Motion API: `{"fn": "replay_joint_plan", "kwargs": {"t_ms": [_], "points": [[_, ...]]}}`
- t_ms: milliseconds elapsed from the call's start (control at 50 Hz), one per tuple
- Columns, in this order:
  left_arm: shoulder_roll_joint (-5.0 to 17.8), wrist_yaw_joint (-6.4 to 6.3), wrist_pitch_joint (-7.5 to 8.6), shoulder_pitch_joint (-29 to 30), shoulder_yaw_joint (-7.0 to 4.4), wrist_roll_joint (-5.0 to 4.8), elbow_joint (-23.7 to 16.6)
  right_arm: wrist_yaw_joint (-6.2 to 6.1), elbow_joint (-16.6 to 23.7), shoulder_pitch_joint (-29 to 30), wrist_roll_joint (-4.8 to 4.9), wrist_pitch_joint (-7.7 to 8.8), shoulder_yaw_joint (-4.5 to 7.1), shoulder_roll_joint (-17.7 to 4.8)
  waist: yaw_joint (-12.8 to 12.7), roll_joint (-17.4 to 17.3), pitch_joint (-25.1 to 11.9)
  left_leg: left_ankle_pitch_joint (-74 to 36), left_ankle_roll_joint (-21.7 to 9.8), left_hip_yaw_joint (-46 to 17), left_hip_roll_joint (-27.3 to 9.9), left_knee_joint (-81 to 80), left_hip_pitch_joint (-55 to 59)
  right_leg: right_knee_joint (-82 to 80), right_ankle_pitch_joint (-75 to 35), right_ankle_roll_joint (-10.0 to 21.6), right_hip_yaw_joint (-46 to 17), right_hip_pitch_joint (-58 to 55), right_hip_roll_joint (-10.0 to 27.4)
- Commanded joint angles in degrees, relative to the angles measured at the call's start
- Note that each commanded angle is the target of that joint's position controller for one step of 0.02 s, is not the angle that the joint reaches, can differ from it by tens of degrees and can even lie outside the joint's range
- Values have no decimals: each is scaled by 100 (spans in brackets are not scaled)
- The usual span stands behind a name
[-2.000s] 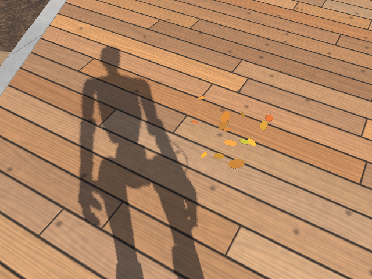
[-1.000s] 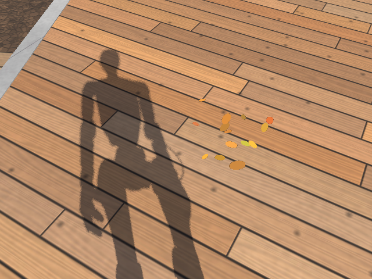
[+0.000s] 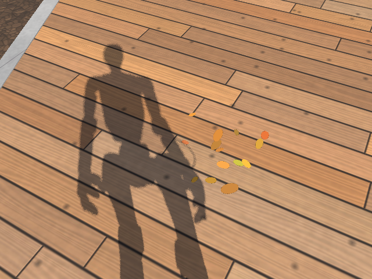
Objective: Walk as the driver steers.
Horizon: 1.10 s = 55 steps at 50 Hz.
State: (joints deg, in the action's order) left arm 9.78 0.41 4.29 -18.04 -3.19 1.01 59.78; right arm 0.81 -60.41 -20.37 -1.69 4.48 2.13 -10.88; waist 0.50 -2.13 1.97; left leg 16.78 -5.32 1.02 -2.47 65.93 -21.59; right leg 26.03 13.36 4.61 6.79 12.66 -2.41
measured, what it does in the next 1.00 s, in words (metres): walks ahead: left foot, then right foot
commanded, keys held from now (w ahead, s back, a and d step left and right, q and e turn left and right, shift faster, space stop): w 0.38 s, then w+e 0.04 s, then no key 0.58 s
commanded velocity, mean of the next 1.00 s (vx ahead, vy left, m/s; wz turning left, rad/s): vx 0.30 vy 0.00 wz -0.02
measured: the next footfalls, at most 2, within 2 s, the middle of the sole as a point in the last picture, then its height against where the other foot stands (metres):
left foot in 0.38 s outside the picture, level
right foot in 0.86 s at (225, 277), level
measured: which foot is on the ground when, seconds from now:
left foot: up 0.00-0.36, down 0.38-1.00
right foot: down 0.00-0.38, up 0.40-0.84, down 0.86-1.00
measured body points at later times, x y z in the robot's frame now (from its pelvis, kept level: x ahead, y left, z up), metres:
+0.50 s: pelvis +0.28 +0.03 -0.01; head +0.32 +0.04 +0.44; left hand +0.25 +0.26 -0.16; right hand +0.37 -0.21 -0.15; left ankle +0.35 +0.09 -0.74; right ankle +0.12 -0.07 -0.63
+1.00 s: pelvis +0.42 +0.00 +0.00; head +0.43 -0.01 +0.45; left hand +0.47 +0.22 -0.15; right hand +0.39 -0.20 -0.17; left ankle +0.35 +0.09 -0.74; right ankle +0.46 -0.08 -0.74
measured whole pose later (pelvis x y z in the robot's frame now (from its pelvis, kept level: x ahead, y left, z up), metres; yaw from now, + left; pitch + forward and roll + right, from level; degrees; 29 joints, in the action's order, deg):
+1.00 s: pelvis +0.42 +0.00 +0.00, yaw -2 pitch -1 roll +0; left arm 7.2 -2.1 2.0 -13.4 -0.7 0.6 60.9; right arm -2.0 -63.4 -19.3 -0.7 1.8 0.3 -7.1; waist 1.1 -1.5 2.4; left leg 19.9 -2.4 6.4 0.9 24.6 -3.4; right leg 27.1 10.5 3.4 5.0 15.4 -1.2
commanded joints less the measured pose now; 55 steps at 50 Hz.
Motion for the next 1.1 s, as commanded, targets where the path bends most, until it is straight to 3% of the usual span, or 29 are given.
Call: {"fn": "replay_joint_plan", "kwargs": {"t_ms": [20,80,180,280,320,340,360,380,400,420,440,460,480,520,560,620,700,780,820,840,860,880,900,920,960,1000,1100], "points": [[392,-54,145,-634,14,-11,16,63,171,-449,-29,-84,51,-68,155,446,326,-370,50,-119,-296,-93,-980,-1865,-433,579,-1767,-410,1521],[469,-84,185,-1010,42,-15,107,100,408,272,-22,-177,87,-118,84,486,489,-730,162,53,-327,-545,-1585,-1994,-958,631,-1420,-674,1465],[390,-90,216,-1378,116,-17,143,137,911,1712,24,-167,52,-49,-181,561,666,-1406,302,345,-193,-2055,-1830,-1973,-2114,637,-958,-986,1316],[498,-144,242,-1570,97,6,235,125,1162,2307,60,-120,47,-103,-266,688,672,-1480,56,542,48,-3131,-1344,-1722,-3117,617,-741,-1559,1441],[597,-168,242,-1422,69,31,232,82,1139,2075,52,-76,101,-201,-87,711,501,-1130,-148,612,237,-3336,-862,-1225,-4351,551,-623,-1832,1504],[682,-182,232,-1343,44,48,230,41,1031,1685,49,-47,153,-289,90,756,258,-895,-255,655,405,-3387,-387,-706,-5152,491,-563,-1932,1506],[752,-185,200,-1276,21,61,232,-3,800,967,50,-6,227,-398,377,732,-130,-827,-364,695,583,-3584,342,152,-5536,428,-496,-1946,1435],[766,-174,173,-1188,20,24,205,-53,493,43,-6,43,315,-545,757,618,-596,-1057,-486,586,489,-3921,1555,1307,-4963,332,-363,-1427,1251],[485,-135,166,-1274,99,-42,41,-109,344,-875,-167,75,455,-1047,972,47,-1298,-372,-751,-914,-878,-3993,3021,3093,-2761,257,-235,-169,926],[-92,-74,126,-2014,175,-281,11,-45,360,-902,-174,43,542,-1398,546,-1121,-1897,49,-1572,-3812,-2397,-4825,4188,5165,1713,85,-342,1757,-183],[506,-108,89,-1354,30,-146,-36,-12,444,-278,30,-12,482,-1110,425,-64,-1327,7,-1320,-3574,-2056,-5117,3413,5378,1193,161,-997,2104,164],[493,-101,114,-855,12,-107,-209,-6,534,306,82,25,357,-764,239,53,-545,-1046,-1142,-2559,-1899,-5188,2491,5091,704,142,-983,2083,347],[375,-116,119,-754,16,-69,-181,6,493,468,60,90,272,-478,80,286,-229,-2447,-1004,-1865,-1664,-5230,1912,4836,538,103,-962,1828,487],[184,-95,-34,-977,8,71,-80,-67,318,356,88,161,129,-86,-205,113,-138,-3995,-724,-794,-1257,-5204,1286,4335,588,-17,-917,1249,589],[72,-72,-161,-982,-1,83,-72,-95,199,123,80,239,85,-159,-321,-14,-159,-5063,-661,-403,-1137,-5159,1156,3956,523,-104,-810,1061,468],[80,-69,-280,-655,16,85,-148,-124,158,69,66,237,53,-372,-414,-204,-166,-5535,-595,61,-923,-5103,1164,3132,90,-192,-613,1187,425],[85,-112,-300,119,107,11,-308,-164,45,-183,74,149,-43,-340,-192,-428,-197,-5424,-447,339,-771,-4984,1296,1756,-510,-224,-321,903,385],[175,-186,-267,291,132,-15,-252,-204,-100,-404,45,46,-81,-308,-65,-399,-157,-4799,-528,125,-968,-4695,1529,1081,-339,-155,-323,606,374],[130,-217,-216,140,148,-2,-147,-233,-113,-273,75,-11,-101,-261,-176,-262,-49,-4084,-434,-3,-975,-4411,1460,284,-522,-88,-329,180,372],[181,-235,-159,3,154,16,-84,-243,-145,-325,76,-30,-101,-245,-232,-17,-53,-3384,-234,-22,-838,-4214,1325,-355,-1342,-69,-532,-274,524],[522,-262,-92,-287,85,51,0,-259,-128,-526,53,-38,-109,-199,-145,345,-289,-2220,-32,41,-589,-3927,1065,-286,-2932,-28,-1037,-911,1081],[620,-263,-74,-263,104,38,4,-269,-270,-1228,117,-93,-154,124,229,894,-438,-225,108,195,-201,-3876,832,-63,-4448,413,-1532,-1155,1721],[412,-249,-121,-208,152,-33,26,-318,-450,-1368,141,-203,-168,220,86,1107,-414,594,199,257,18,-3909,1006,-198,-4132,760,-1831,-844,1917],[238,-230,-158,-58,194,-23,17,-341,-439,-1152,117,-264,-130,66,99,1000,-158,545,231,171,32,-4098,1122,-410,-3379,674,-1877,-502,1760],[191,-238,-218,212,201,-20,-13,-309,-390,-770,91,-314,-100,-39,114,725,76,-121,238,24,-89,-4544,1441,-544,-2293,288,-1512,-116,1275],[194,-276,-223,89,184,-92,80,-286,-405,-639,92,-313,-127,45,46,461,91,-591,224,-59,-263,-4682,1525,-493,-2001,86,-1176,-203,967],[190,-277,-234,-62,177,-84,238,-348,-497,-539,104,-311,-161,76,-24,222,60,-703,258,-63,-343,-4811,1519,-497,-2101,62,-1138,-510,929]]}}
